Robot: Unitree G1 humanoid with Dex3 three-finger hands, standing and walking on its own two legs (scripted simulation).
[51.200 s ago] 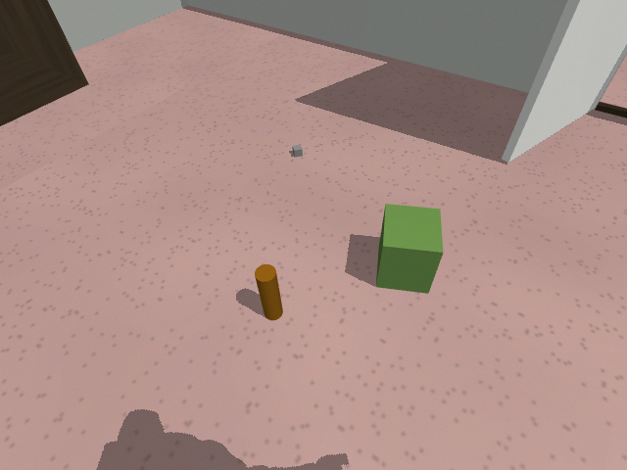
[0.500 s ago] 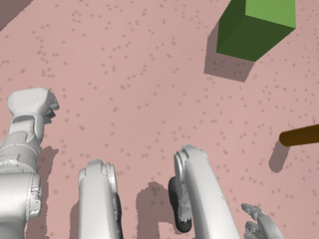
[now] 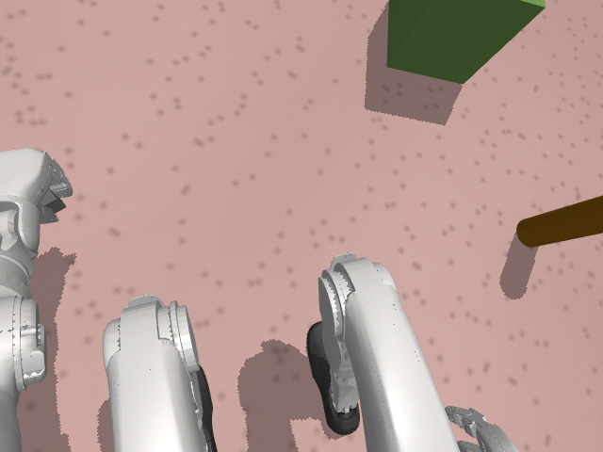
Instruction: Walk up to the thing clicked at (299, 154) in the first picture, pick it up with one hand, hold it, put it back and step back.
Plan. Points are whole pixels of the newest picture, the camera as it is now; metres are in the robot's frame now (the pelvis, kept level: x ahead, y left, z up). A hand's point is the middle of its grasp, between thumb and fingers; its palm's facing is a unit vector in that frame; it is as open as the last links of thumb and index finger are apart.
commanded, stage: crouch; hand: left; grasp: from above
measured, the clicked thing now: (37, 198) +0.49 +0.30 -0.19
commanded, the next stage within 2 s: lower in 0.26 s
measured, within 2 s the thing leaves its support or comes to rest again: rests again in 1.72 s
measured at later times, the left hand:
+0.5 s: hand (40, 210) +0.47 +0.30 -0.20, palm faces -0.47 -0.07 -0.88, open 5.0 cm
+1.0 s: hand (60, 215) +0.48 +0.29 -0.25, palm faces -0.47 -0.08 -0.88, open 5.0 cm
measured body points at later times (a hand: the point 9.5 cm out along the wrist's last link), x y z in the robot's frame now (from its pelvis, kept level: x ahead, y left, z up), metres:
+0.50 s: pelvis +0.01 +0.00 -0.03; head +0.25 +0.07 +0.34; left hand +0.49 +0.30 -0.15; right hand +0.05 -0.28 -0.13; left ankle +0.08 +0.13 -0.32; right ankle +0.10 -0.13 -0.32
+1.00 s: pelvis +0.01 +0.00 -0.05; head +0.28 +0.07 +0.30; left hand +0.50 +0.29 -0.20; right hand +0.04 -0.27 -0.14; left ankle +0.08 +0.13 -0.32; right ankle +0.10 -0.13 -0.32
